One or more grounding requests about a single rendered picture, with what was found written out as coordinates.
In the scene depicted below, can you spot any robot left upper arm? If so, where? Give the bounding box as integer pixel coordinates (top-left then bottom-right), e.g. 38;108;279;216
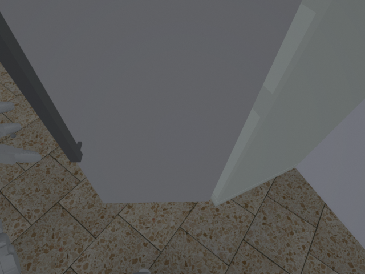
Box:
0;232;21;274

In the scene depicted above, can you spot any handle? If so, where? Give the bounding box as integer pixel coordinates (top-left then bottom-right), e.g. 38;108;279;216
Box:
0;12;83;162

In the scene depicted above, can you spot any fridge door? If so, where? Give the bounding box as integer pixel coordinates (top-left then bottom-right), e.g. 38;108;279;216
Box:
0;0;302;203

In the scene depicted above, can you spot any left robot hand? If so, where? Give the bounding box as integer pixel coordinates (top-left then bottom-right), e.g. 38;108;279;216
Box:
0;102;42;165

